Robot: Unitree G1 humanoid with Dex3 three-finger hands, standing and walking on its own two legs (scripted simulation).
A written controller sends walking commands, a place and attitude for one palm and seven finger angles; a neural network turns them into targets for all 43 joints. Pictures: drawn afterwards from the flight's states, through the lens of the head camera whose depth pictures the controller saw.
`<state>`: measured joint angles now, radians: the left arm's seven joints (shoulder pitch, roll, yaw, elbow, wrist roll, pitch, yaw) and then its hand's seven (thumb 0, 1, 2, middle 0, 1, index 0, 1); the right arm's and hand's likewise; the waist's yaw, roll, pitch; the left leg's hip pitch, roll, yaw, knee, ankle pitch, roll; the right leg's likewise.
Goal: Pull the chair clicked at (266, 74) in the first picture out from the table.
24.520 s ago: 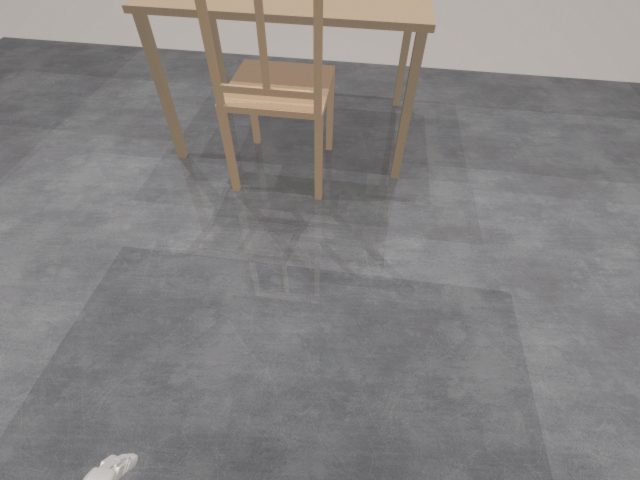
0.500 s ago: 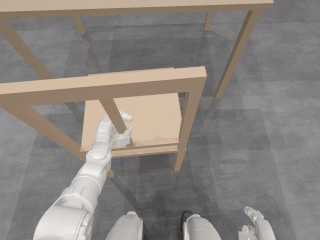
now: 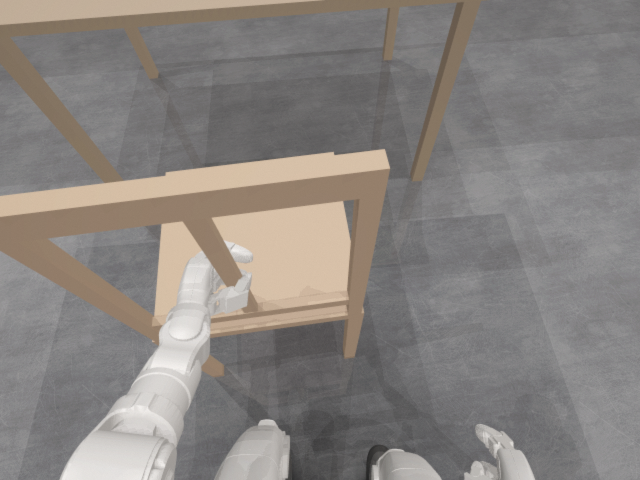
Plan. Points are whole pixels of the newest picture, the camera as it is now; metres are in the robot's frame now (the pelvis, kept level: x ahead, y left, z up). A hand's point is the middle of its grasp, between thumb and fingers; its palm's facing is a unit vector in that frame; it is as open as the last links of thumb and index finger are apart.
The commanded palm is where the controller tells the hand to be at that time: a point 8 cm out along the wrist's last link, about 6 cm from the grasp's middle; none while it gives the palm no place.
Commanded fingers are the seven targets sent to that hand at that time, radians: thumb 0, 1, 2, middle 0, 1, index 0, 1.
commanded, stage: step backward, pulling the chair out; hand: left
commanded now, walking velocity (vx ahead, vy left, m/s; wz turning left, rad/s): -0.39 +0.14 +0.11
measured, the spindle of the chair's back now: (229, 272) +0.38 +0.15 -0.07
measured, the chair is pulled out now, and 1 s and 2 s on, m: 0.44 0.71 0.72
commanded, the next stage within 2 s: stop walking, hand still on the chair in 0.32 s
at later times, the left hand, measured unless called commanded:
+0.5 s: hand (223, 403) +0.20 +0.13 -0.07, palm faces -0.01 -0.98 -0.21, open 5.6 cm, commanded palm +0.18 +0.19 -0.05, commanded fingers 0.00 0.90 0.90 -0.50 -1.45 -0.50 -1.45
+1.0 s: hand out of the picture +0.08 +0.11 -0.06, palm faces +0.00 -0.98 -0.18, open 5.6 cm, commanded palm +0.07 +0.17 -0.05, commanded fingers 0.00 0.90 0.90 -0.50 -1.45 -0.50 -1.45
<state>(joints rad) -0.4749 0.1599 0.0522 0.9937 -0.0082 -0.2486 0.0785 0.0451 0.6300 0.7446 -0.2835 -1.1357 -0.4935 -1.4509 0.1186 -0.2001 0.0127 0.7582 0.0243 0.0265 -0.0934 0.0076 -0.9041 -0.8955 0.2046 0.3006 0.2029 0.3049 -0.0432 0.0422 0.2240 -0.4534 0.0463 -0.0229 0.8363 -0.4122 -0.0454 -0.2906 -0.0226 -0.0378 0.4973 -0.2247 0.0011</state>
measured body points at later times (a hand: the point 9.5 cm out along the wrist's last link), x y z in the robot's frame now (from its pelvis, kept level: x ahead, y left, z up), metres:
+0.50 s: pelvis -0.15 -0.01 -0.01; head -0.06 -0.02 +0.43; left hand +0.20 +0.19 -0.05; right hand -0.04 -0.23 -0.15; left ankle -0.05 +0.15 -0.74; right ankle -0.18 -0.16 -0.74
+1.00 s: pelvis -0.18 -0.02 +0.00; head -0.19 -0.03 +0.45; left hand +0.08 +0.17 -0.05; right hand -0.07 -0.25 -0.12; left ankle -0.15 +0.10 -0.74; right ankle -0.18 -0.16 -0.74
